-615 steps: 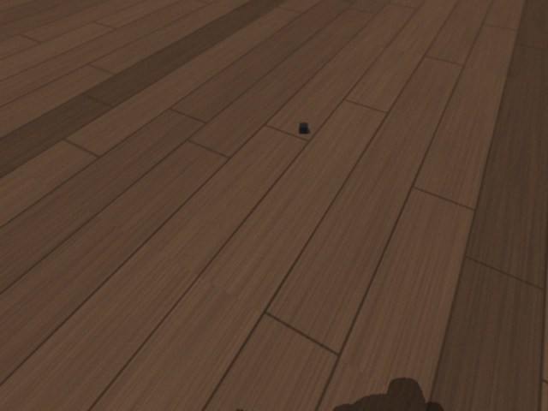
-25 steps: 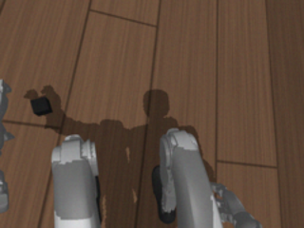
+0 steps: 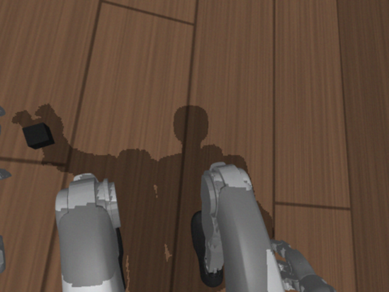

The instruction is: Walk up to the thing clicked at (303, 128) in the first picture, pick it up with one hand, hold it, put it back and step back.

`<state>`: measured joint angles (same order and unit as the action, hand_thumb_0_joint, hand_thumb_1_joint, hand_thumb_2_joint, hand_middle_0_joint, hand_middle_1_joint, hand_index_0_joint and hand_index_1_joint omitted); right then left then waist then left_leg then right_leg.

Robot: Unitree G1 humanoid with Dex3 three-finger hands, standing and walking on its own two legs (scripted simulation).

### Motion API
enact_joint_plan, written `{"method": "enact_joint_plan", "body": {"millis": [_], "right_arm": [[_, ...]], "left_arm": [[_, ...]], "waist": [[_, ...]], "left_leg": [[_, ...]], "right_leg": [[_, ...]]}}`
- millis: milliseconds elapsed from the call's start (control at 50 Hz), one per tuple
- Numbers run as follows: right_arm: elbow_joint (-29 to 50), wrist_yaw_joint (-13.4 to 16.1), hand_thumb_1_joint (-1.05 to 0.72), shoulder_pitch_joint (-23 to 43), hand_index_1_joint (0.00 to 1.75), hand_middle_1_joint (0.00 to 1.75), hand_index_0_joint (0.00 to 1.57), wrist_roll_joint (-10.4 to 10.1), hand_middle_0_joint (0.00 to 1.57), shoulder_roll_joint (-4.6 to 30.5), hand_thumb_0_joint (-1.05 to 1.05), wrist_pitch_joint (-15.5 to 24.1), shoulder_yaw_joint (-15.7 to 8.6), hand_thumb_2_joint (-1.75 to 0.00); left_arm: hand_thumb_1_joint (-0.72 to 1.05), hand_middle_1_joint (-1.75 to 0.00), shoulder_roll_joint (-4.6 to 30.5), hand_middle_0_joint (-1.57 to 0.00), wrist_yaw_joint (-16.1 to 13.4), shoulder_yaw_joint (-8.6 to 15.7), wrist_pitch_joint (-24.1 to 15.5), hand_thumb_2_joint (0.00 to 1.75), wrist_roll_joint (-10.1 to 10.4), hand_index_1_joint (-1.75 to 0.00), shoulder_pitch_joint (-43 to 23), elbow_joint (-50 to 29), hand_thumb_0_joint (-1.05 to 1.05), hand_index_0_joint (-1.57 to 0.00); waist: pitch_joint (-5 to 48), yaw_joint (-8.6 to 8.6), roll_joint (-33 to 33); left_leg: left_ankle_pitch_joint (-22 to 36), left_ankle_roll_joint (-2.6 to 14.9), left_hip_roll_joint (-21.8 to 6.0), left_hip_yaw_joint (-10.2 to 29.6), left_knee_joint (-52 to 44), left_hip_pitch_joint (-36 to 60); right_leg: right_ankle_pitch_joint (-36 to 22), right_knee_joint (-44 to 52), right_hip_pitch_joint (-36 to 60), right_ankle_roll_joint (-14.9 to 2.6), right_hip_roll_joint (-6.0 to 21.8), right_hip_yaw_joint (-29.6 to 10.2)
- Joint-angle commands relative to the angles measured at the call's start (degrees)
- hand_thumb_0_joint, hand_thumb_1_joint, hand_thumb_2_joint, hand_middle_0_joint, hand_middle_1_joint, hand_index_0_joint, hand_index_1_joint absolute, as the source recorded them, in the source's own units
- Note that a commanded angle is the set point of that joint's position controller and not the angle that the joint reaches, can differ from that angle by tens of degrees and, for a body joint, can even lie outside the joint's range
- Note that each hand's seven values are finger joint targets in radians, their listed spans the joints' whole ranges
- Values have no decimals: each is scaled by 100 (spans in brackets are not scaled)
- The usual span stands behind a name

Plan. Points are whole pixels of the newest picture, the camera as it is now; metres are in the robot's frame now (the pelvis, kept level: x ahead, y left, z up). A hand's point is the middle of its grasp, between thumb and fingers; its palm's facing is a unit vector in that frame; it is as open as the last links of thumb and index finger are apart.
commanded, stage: rise first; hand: left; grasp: from above
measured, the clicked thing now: (39, 136) +0.44 +0.33 -0.31
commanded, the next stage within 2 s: approach in 1.76 s
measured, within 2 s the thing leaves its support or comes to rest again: neither
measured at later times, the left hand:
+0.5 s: hand out of the picture +0.39 +0.36 -0.19, palm faces -0.39 -0.17 -0.90, open 14.0 cm
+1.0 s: hand out of the picture +0.40 +0.36 -0.18, palm faces -0.39 -0.18 -0.90, open 13.9 cm
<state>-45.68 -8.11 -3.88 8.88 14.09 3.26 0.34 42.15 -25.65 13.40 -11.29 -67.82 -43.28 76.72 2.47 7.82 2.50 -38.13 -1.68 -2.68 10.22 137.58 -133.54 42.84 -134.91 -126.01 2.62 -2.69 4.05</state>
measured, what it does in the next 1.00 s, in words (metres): stands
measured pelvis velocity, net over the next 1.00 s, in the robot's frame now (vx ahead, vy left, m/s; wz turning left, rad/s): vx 0.00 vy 0.00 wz -0.02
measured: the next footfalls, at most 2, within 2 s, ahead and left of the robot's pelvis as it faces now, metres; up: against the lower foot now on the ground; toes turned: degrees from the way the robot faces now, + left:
none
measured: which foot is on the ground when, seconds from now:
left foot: down 0.00-1.00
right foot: down 0.00-1.00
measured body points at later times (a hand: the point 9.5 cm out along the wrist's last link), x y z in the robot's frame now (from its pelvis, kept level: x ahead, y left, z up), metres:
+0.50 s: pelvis +0.00 +0.00 -0.01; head +0.23 +0.08 +0.36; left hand +0.41 +0.37 -0.14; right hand +0.09 -0.27 -0.13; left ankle +0.08 +0.14 -0.30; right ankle +0.09 -0.13 -0.30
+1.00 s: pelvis +0.00 +0.00 -0.01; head +0.23 +0.08 +0.37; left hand +0.41 +0.37 -0.13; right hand +0.09 -0.27 -0.12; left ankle +0.08 +0.14 -0.30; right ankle +0.09 -0.13 -0.30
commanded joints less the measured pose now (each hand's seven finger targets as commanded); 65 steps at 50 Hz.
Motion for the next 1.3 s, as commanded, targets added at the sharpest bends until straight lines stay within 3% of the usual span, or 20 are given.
{"method": "enact_joint_plan", "body": {"millis": [0, 60, 120, 180, 260, 320, 700, 760, 800, 820, 860, 940, 1020, 1040, 1100, 1180, 1280], "right_arm": [[97, 73, -89, -1023, 30, 30, 20, -7, 20, 1310, 0, 81, -372, -90], [68, 47, -90, -1059, 30, 30, 20, -5, 20, 1351, 0, 107, -344, -90], [101, 41, -90, -1022, 30, 30, 20, 10, 20, 1384, 0, 111, -318, -90], [97, 35, -90, -997, 30, 30, 20, 25, 20, 1386, 0, 126, -261, -90], [111, 25, -90, -927, 30, 30, 20, 18, 20, 1383, 0, 151, -241, -90], [99, 17, -90, -940, 30, 30, 20, 50, 20, 1408, 0, 160, -204, -90], [92, -87, -90, -1037, 30, 30, 20, 104, 20, 1433, 0, 178, -107, -90], [56, -102, -90, -1091, 30, 30, 20, 87, 20, 1455, 0, 193, -132, -90], [89, -102, -90, -1082, 30, 30, 20, 64, 20, 1496, 0, 192, -138, -90], [79, -114, -90, -1084, 30, 30, 20, 78, 20, 1460, 0, 199, -123, -90], [76, -127, -90, -1106, 30, 30, 20, 83, 20, 1487, 0, 194, -119, -90], [114, -132, -90, -1032, 30, 30, 20, 45, 20, 1471, 0, 180, -119, -90], [116, -130, -90, -1085, 30, 30, 20, 37, 20, 1498, 0, 167, -124, -90], [120, -123, -90, -1044, 30, 30, 20, 15, 20, 1490, 0, 169, -132, -90], [94, -118, -90, -1096, 30, 30, 20, 33, 20, 1521, 0, 202, -115, -90], [118, -111, -90, -1053, 30, 30, 20, 17, 20, 1532, 0, 219, -109, -90], [151, -114, -90, -1036, 30, 30, 20, 27, 20, 1547, 0, 247, -93, -90]], "left_arm": [[-50, -97, 1588, -10, -277, 182, 70, 96, 138, -95, -1356, -688, 0, -12], [-51, -98, 1563, -10, -265, 90, 105, 96, 108, -96, -1415, -446, 0, -12], [-51, -99, 1617, -9, -287, 194, 134, 97, 155, -97, -1471, -436, 0, -11], [-52, -102, 1634, -8, -271, 81, 119, 98, 93, -99, -1628, -353, 0, -10], [-55, -98, 1787, -11, -292, 181, 111, 102, 132, -99, -1604, -340, 0, -10], [-55, -99, 1726, -11, -316, 125, 92, 102, 81, -100, -1677, -286, 0, -10], [-53, -98, 1973, -12, -325, 287, 216, 99, 146, -98, -1775, -246, 0, -12], [-53, -99, 1838, -11, -266, 159, 247, 100, 143, -99, -1711, -190, 0, -11], [-53, -99, 2019, -11, -251, 256, 262, 99, 186, -99, -1778, -322, 0, -11], [-53, -99, 1880, -12, -209, 133, 285, 99, 161, -99, -1663, -136, 0, -12], [-51, -98, 1820, -13, -178, 138, 263, 98, 158, -98, -1640, -87, 0, -13], [-50, -99, 1906, -13, -125, 124, 214, 96, 151, -98, -1756, -308, 0, -14], [-51, -97, 1897, -13, -162, 124, 193, 98, 119, -97, -1823, -294, 0, -13], [-50, -98, 1882, -13, -162, 117, 177, 96, 164, -98, -1880, -416, 0, -14], [-49, -96, 1795, -15, -148, -13, 181, 96, 110, -96, -1916, -209, 0, -15], [-46, -96, 1849, -17, -151, 26, 179, 94, 149, -95, -1823, -90, 0, -17], [-46, -95, 1901, -16, -192, 18, 163, 94, 121, -94, -1947, -114, 0, -17]], "waist": [[3811, -94, -1669], [3675, -36, -1646], [3690, -53, -1627], [3652, 30, -1580], [3610, -34, -1634], [3572, 77, -1680], [3745, 88, -1825], [3700, 126, -1738], [3706, 95, -1713], [3565, 95, -1752], [3557, 133, -1653], [3710, 63, -1897], [3628, 170, -1732], [3658, 118, -1790], [3452, 221, -1747], [3477, 113, -1689], [3409, 191, -1795]], "left_leg": [[1068, 287, 25, -733, -1241, 3315], [924, 287, 23, -708, -1251, 3227], [827, 288, 40, -695, -1276, 3158], [720, 302, 48, -691, -1209, 3053], [677, 293, 50, -691, -1190, 3040], [751, 289, 49, -670, -1150, 3096], [911, 288, 45, -677, -1027, 2993], [915, 293, 38, -680, -1014, 2996], [892, 305, 34, -675, -1021, 2985], [891, 304, 37, -703, -1010, 2914], [804, 302, 49, -665, -1063, 2859], [793, 261, 70, -634, -1171, 3082], [803, 282, 69, -648, -1111, 2959], [794, 276, 73, -656, -1151, 2983], [656, 284, 62, -662, -1156, 2890], [619, 281, 76, -659, -1182, 2877], [597, 260, 61, -613, -1205, 2978]], "right_leg": [[-1609, 1392, 1407, -406, -85, 511], [-1467, 1392, 1301, -431, -98, 539], [-1368, 1363, 1321, -414, -84, 561], [-1291, 1422, 1315, -418, -114, 563], [-1228, 1349, 1265, -426, -104, 555], [-1324, 1307, 1275, -398, -107, 587], [-1527, 1252, 1465, -406, -133, 593], [-1571, 1297, 1459, -413, -143, 572], [-1546, 1314, 1442, -400, -131, 571], [-1553, 1346, 1496, -401, -139, 546], [-1445, 1332, 1469, -409, -152, 604], [-1400, 1252, 1388, -435, -146, 632], [-1464, 1324, 1432, -414, -148, 607], [-1437, 1319, 1382, -419, -141, 601], [-1318, 1379, 1288, -418, -140, 607], [-1242, 1378, 1279, -428, -143, 602], [-1230, 1288, 1169, -426, -117, 659]]}}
